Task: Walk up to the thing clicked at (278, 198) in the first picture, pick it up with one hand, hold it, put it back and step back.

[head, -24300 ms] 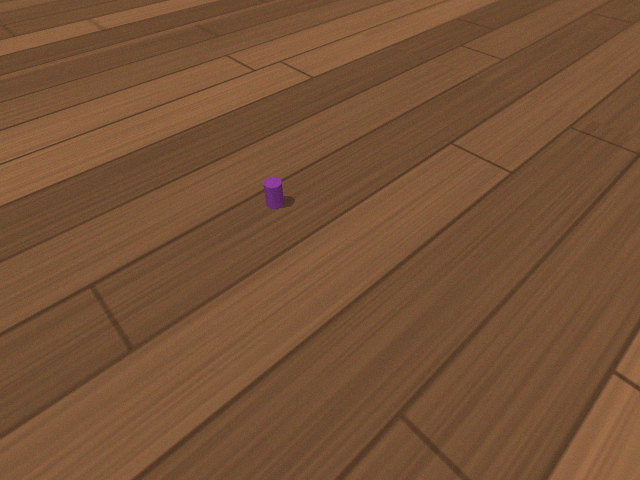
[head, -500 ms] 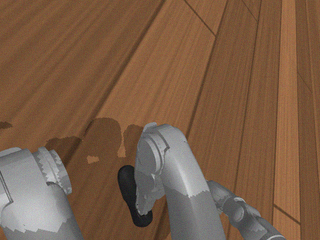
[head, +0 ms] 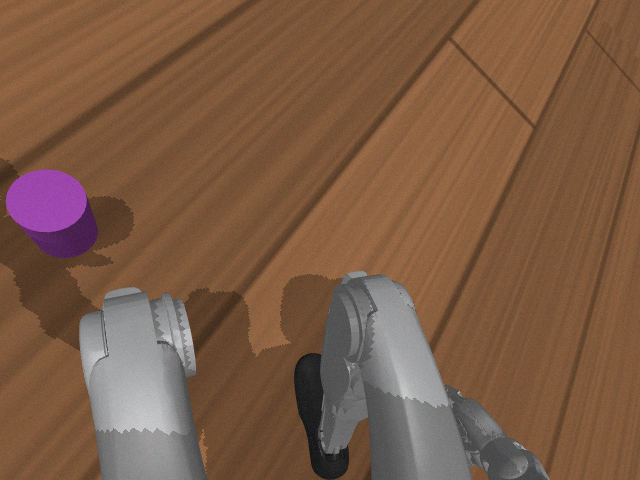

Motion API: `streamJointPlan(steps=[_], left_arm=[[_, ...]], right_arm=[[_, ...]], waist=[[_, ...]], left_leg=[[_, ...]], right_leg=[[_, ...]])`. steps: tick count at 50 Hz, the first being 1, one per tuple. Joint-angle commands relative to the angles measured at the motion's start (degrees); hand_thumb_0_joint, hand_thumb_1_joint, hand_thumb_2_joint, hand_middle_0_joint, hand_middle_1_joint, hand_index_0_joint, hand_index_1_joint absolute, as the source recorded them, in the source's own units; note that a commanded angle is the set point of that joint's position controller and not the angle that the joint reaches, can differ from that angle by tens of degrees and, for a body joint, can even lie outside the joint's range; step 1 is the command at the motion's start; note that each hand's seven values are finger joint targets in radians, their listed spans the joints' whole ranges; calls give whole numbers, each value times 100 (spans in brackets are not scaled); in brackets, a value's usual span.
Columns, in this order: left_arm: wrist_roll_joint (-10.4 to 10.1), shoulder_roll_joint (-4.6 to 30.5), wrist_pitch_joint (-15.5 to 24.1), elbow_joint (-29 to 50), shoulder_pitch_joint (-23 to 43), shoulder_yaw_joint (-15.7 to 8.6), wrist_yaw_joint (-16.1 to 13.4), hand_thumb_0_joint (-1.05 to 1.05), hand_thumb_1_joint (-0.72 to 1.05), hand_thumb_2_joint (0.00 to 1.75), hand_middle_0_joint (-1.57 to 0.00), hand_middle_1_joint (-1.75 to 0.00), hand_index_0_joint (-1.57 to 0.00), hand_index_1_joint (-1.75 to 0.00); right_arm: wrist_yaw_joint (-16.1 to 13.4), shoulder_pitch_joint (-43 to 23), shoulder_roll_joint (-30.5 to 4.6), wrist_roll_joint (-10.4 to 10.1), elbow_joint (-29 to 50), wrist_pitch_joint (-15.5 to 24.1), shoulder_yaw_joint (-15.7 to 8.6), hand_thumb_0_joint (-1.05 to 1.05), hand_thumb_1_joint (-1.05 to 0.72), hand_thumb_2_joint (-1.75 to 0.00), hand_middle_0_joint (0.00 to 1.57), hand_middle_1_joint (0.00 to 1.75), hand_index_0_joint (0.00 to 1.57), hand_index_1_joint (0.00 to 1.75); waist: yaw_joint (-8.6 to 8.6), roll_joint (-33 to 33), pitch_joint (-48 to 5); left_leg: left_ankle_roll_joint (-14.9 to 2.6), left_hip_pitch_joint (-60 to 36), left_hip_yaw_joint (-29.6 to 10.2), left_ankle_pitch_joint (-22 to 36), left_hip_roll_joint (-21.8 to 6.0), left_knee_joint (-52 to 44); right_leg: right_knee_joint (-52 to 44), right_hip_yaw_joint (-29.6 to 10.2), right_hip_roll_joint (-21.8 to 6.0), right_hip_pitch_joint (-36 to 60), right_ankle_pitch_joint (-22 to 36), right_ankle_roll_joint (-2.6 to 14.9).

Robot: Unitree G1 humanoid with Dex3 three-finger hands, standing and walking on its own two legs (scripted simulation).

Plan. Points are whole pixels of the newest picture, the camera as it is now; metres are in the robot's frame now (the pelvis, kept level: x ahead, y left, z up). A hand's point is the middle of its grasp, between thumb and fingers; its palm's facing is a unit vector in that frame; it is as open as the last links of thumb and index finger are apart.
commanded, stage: home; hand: left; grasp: from the side
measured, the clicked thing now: (58, 217) +0.45 +0.30 -0.25
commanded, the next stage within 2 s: none
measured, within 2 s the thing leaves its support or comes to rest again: neither
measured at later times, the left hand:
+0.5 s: hand out of the picture +0.28 +0.35 +0.08, palm faces +0.32 -0.82 -0.48, open 17.3 cm
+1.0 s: hand out of the picture +0.24 +0.26 +0.28, palm faces +0.34 -0.87 -0.36, open 17.5 cm
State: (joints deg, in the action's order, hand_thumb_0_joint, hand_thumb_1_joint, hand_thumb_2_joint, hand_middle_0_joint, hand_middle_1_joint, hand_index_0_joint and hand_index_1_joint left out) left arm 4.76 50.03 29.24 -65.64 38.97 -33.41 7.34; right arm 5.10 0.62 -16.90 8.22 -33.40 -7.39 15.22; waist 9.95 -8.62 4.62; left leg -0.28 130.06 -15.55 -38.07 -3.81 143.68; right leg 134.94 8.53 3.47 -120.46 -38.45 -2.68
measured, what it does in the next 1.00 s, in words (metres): rises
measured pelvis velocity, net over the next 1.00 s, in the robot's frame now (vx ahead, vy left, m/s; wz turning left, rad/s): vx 0.08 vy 0.00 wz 0.23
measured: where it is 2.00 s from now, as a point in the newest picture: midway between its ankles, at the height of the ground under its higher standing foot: (248, 458)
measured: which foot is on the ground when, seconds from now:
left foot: down 0.00-1.00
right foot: down 0.00-1.00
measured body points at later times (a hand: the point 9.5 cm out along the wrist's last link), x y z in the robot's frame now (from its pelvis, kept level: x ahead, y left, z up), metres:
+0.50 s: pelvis +0.02 -0.02 +0.17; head +0.19 +0.05 +0.58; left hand +0.26 +0.39 +0.11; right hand +0.23 -0.23 +0.05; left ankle +0.08 +0.13 -0.28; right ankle +0.12 -0.13 -0.28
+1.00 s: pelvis +0.08 +0.00 +0.37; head +0.14 +0.04 +0.81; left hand +0.22 +0.30 +0.31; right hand +0.29 -0.20 +0.28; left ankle +0.08 +0.13 -0.28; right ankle +0.12 -0.13 -0.28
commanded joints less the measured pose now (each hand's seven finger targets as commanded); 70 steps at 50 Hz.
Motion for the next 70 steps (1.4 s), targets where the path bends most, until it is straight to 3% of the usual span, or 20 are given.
streamJointPlan(steps=[1,2,3,5,8,12,14,17,21,27,33,36,44,47,48,51,54,59,63,70], left_arm=[[72,1957,-290,1635,1069,-278,-350,0,-52,7,-5,-6,-5,-6],[74,1650,-435,1692,980,-121,-372,0,-51,8,-5,-6,-5,-6],[66,1426,-587,1745,689,-115,-412,0,-52,8,-5,-6,-5,-6],[56,818,-903,1790,266,220,-450,0,-53,7,-5,-6,-5,-6],[-3,283,-1342,2447,-177,582,-506,0,-52,7,-6,-6,-5,-6],[-95,279,-1818,3692,-813,615,-689,0,-53,7,-5,-6,-5,-6],[-159,223,-2013,4388,-1082,615,-787,0,-52,7,-5,-6,-5,-6],[-198,147,-2254,5012,-1581,616,-976,0,-52,7,-5,-6,-5,-6],[-225,-388,-2521,5055,-2312,818,-1173,0,-55,5,-5,-5,-5,-5],[-350,-1267,-2801,5092,-2914,1339,-1332,0,-57,4,-5,-5,-5,-5],[-437,-1723,-3159,5326,-3688,1663,-1502,0,-56,5,-5,-5,-5,-5],[-433,-1895,-3342,5402,-4212,1778,-1604,0,-56,5,-5,-5,-5,-5],[-488,-2587,-3800,6270,-4932,2525,-1823,0,-57,4,-5,-5,-5,-5],[-494,-2736,-3971,6570,-5363,2694,-1880,0,-57,4,-5,-5,-5,-5],[-491,-2833,-4046,6536,-5725,2771,-1888,0,-56,5,-5,-5,-5,-5],[-512,-2900,-4143,7290,-5828,2899,-1923,0,-57,4,-5,-5,-5,-5],[-510,-3169,-4276,7376,-6318,3130,-1904,0,-58,4,-5,-5,-5,-5],[-504,-3196,-4254,7804,-6473,3140,-1817,0,-61,2,-4,-4,-4,-4],[-483,-3268,-4260,7813,-6586,3154,-1736,0,-59,3,-5,-5,-4,-5],[-460,-3264,-4194,7812,-6248,3119,-1678,0,-57,5,-5,-5,-5,-5]], right_arm=[[-169,758,-1590,-181,155,-104,-974,0,-90,-90,20,30,20,30],[-171,817,-1543,-221,161,-114,-1049,0,-90,-90,20,30,20,30],[-172,867,-1512,-261,166,-140,-1138,0,-90,-90,20,30,20,30],[-175,875,-1405,-391,202,-164,-1288,0,-90,-90,20,30,20,30],[-181,840,-1347,-592,323,-158,-1580,0,-90,-90,20,30,20,30],[-277,858,-1253,-856,508,-180,-1810,0,-90,-90,20,30,20,30],[-362,882,-1150,-945,608,-173,-1867,0,-90,-90,20,30,20,30],[-505,915,-978,-1013,701,-127,-1888,0,-89,-90,20,30,20,30],[-711,881,-790,-1034,718,19,-1917,0,-89,-90,20,30,20,30],[-923,878,-571,-1052,842,295,-1861,0,-89,-90,20,30,20,30],[-1079,950,-453,-1101,1012,561,-1818,0,-89,-90,20,30,20,30],[-1178,1109,-441,-1097,925,649,-1810,0,-89,-90,20,30,20,30],[-1457,1297,-239,-1059,1079,879,-1686,0,-90,-90,20,30,20,30],[-1534,1304,-200,-1031,1158,965,-1651,0,-90,-90,20,30,20,30],[-1569,1350,-226,-1036,1181,978,-1698,0,-90,-90,20,30,20,30],[-1626,1284,-102,-1010,1301,1082,-1613,0,-90,-90,20,30,20,30],[-1674,1244,-109,-981,1386,1189,-1622,0,-90,-90,20,30,20,30],[-1658,1194,-116,-945,1493,1310,-1621,0,-90,-90,20,30,20,30],[-1639,1265,-140,-902,1484,1428,-1651,0,-90,-90,20,30,20,30],[-1626,1221,-150,-862,1437,1576,-1661,0,-90,-90,20,30,20,30]], waist=[[-260,3602,-4036],[-231,3515,-4047],[-329,3336,-4136],[-390,3054,-4037],[-509,2613,-4151],[-711,2065,-4507],[-747,1808,-4810],[-799,1678,-4923],[-791,1756,-4491],[-675,1509,-3965],[-758,1235,-3747],[-790,1363,-3643],[-722,1448,-2984],[-797,1525,-2752],[-733,1361,-2618],[-837,1433,-2526],[-785,1206,-2104],[-827,1209,-1534],[-772,1129,-1588],[-795,1173,-1681]], left_leg=[[99,-3558,748,807,-98,-2260],[81,-3481,773,715,-76,-2350],[82,-3548,795,852,-60,-2434],[57,-3506,806,649,-34,-2676],[-13,-3513,839,71,-9,-3122],[-78,-3759,840,-357,32,-3800],[-106,-4049,934,-147,53,-3991],[-126,-4407,1093,61,67,-4315],[-112,-4946,1180,158,79,-4847],[-109,-5654,1352,512,143,-5599],[-97,-6588,1441,1030,198,-6497],[-55,-7343,1418,1533,205,-6998],[9,-8725,1465,2282,215,-8188],[46,-9207,1450,2510,203,-8642],[27,-9263,1436,2510,204,-8770],[39,-9537,1467,2607,225,-9064],[45,-9647,1403,2610,191,-9327],[76,-9671,1328,1990,171,-9766],[75,-9880,1415,2496,201,-9705],[61,-10030,1522,2484,277,-9715]], right_leg=[[-1229,308,119,890,949,516],[-1311,300,109,911,875,521],[-1373,274,85,956,943,518],[-1556,254,61,815,743,526],[-1972,115,29,875,351,532],[-2675,-90,3,1551,19,486],[-3081,-230,-35,2073,143,462],[-3628,-433,-89,2829,251,430],[-4222,-583,-145,3288,305,437],[-5244,-713,-237,4320,543,392],[-6279,-832,-329,5723,1057,334],[-6531,-651,-297,6111,1574,366],[-7640,-575,-313,7407,2283,334],[-7953,-485,-290,7817,2428,334],[-8106,-460,-270,7928,2440,318],[-8353,-434,-265,8336,2549,318],[-8534,-331,-218,8472,2535,310],[-8875,-300,-200,8520,1983,288],[-8923,-347,-205,8704,2369,291],[-9089,-437,-245,8880,2411,266]])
